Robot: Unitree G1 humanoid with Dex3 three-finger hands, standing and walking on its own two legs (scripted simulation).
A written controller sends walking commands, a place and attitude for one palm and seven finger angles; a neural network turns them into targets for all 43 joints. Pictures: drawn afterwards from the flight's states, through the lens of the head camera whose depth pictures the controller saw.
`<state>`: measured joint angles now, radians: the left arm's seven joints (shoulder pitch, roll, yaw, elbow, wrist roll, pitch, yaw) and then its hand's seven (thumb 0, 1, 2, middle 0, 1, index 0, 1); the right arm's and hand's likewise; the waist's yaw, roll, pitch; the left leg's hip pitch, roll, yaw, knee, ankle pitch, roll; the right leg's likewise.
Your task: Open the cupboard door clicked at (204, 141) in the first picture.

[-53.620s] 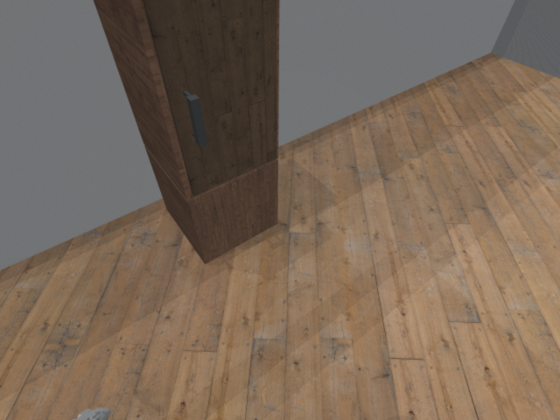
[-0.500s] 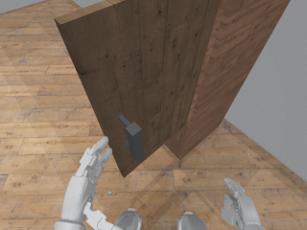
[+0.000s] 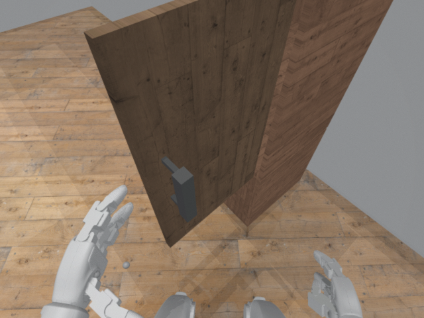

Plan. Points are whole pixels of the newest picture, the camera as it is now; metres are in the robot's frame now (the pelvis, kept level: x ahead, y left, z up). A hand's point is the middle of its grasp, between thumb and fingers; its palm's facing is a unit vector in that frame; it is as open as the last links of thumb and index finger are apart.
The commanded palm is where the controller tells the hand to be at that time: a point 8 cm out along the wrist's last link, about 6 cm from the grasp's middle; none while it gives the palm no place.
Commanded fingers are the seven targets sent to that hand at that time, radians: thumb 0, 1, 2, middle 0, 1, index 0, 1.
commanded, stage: draw the hand back to the body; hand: left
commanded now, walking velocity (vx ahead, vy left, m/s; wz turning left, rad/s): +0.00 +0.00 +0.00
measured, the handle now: (178, 189) +0.34 +0.09 +0.06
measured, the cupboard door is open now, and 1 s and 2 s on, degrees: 92 92 92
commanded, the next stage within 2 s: step back with the hand held close in 1.40 s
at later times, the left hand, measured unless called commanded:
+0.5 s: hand (57, 242) +0.20 +0.21 +0.15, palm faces +0.17 -0.93 -0.32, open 15.1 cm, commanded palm +0.16 +0.26 +0.18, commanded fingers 0.00 0.03 0.52 -0.17 -0.30 -0.17 -0.30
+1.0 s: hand out of the picture +0.23 +0.28 +0.25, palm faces +0.42 -0.81 -0.40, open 9.3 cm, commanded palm +0.18 +0.32 +0.27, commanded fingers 0.00 0.90 0.90 -0.20 -0.30 -0.20 -0.30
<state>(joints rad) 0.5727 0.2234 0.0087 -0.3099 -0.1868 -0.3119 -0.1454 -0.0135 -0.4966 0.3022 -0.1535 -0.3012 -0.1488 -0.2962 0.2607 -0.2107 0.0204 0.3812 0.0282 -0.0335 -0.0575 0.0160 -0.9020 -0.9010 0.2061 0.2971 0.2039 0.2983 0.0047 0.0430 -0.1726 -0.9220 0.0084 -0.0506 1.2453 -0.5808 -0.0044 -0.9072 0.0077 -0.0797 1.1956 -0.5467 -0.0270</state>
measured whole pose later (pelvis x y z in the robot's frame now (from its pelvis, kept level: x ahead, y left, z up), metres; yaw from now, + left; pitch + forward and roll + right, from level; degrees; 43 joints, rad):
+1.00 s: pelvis +0.04 +0.02 +0.10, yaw -1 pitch -2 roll -1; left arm 0.49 0.36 0.32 -0.44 -0.06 -0.03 0.13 0.01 0.56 0.76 -0.20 -0.30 -0.19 -0.30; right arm 0.23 -0.23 0.05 0.58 0.01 -0.12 -0.09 0.02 -0.90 -0.90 0.21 0.30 0.21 0.30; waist 0.06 0.05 -0.03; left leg -0.16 -0.01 0.01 0.53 -0.33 0.03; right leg -0.16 0.00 -0.02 0.49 -0.29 0.01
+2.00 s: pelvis -0.02 +0.03 +0.10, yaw -3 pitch +0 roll -1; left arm 0.56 0.43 0.42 -0.48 -0.03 -0.16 0.14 0.01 0.89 0.90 -0.22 -0.30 -0.21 -0.30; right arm 0.19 -0.24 -0.01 0.55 0.01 0.00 -0.09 0.01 -0.90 -0.90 0.21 0.30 0.20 0.30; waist 0.00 0.01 0.03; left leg -0.27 -0.01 0.05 0.48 -0.21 0.04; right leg -0.28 0.00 0.02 0.43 -0.15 0.02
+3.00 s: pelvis -0.17 +0.00 +0.11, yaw -5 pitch +2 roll -2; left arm 0.57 0.51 0.45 -0.57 -0.05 -0.18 0.12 0.01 0.89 0.90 -0.22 -0.30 -0.21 -0.30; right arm 0.13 -0.19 0.02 0.57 -0.01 -0.09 -0.05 0.01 -0.90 -0.90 0.21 0.30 0.21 0.30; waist -0.02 -0.04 0.02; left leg -0.35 0.02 0.06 0.38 -0.07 0.05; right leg -0.31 0.08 -0.01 0.76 -0.47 0.02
